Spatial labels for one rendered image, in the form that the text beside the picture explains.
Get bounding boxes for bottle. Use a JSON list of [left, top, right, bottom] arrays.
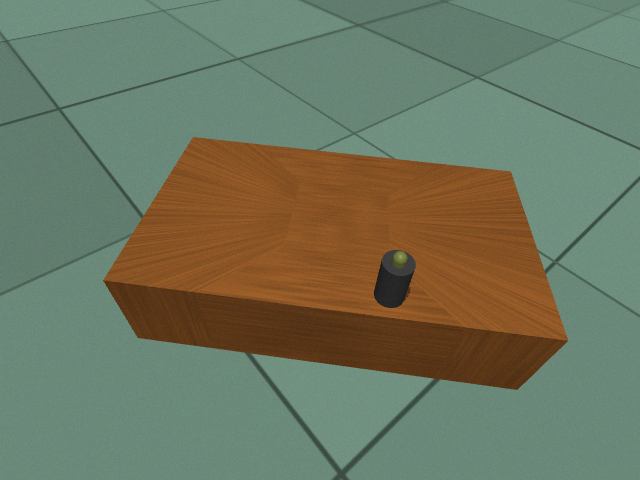
[[374, 250, 416, 308]]

